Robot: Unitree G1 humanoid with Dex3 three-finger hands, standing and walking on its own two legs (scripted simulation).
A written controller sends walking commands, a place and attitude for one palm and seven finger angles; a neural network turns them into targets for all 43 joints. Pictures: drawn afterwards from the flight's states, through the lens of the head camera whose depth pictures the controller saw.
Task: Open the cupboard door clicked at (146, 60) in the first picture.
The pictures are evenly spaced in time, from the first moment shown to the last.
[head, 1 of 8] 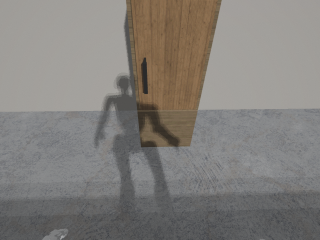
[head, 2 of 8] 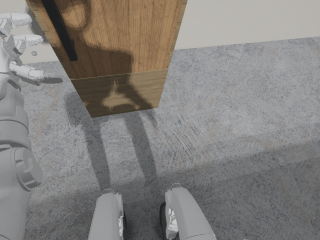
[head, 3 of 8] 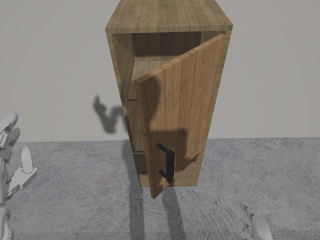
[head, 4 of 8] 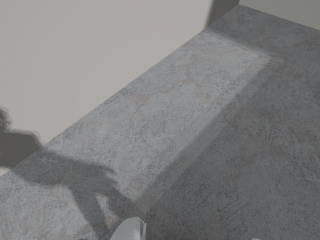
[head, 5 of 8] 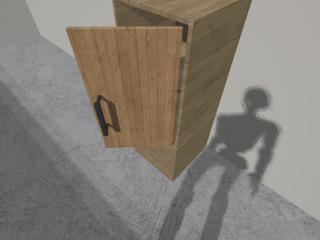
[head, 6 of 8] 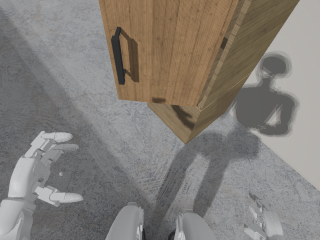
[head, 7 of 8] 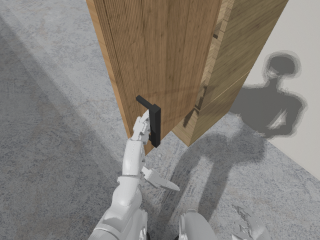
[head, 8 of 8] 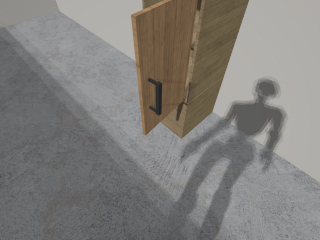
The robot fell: no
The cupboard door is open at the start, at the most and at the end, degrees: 0 96 96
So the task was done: yes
